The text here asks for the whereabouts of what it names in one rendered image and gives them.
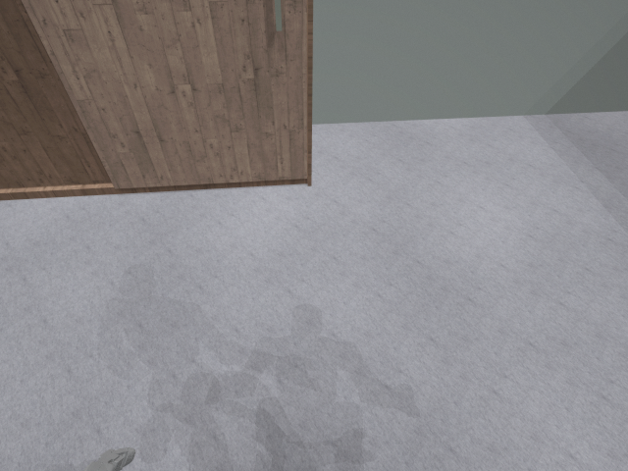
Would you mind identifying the wardrobe door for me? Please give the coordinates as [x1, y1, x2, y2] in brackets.
[0, 0, 111, 188]
[22, 0, 307, 189]

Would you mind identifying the robot left hand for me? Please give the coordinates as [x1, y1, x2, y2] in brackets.
[83, 447, 135, 471]

